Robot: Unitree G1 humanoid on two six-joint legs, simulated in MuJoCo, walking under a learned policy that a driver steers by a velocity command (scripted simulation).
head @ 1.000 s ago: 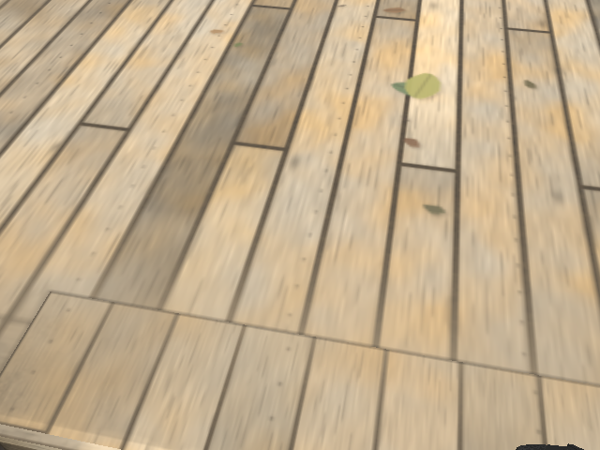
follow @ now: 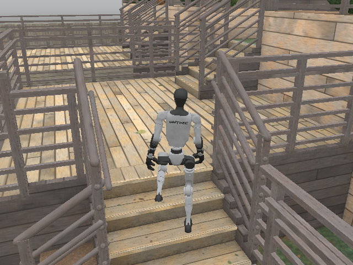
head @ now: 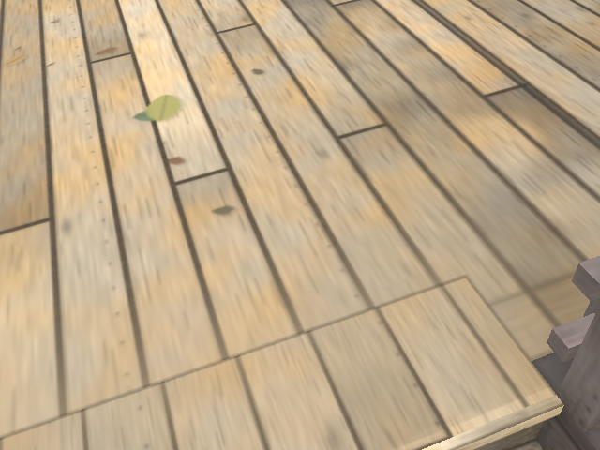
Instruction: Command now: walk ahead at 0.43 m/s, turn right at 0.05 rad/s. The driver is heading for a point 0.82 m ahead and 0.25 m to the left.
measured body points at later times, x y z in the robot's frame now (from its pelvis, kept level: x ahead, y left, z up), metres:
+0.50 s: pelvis +0.22 +0.02 +0.13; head +0.21 +0.02 +0.58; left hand +0.45 +0.21 +0.07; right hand +0.19 -0.22 -0.02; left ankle +0.14 +0.11 -0.57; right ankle +0.21 -0.13 -0.28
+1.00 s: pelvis +0.59 +0.04 +0.33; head +0.58 +0.05 +0.78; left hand +0.41 +0.25 +0.19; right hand +0.92 -0.05 +0.31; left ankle +0.70 +0.20 -0.26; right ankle +0.53 -0.11 -0.40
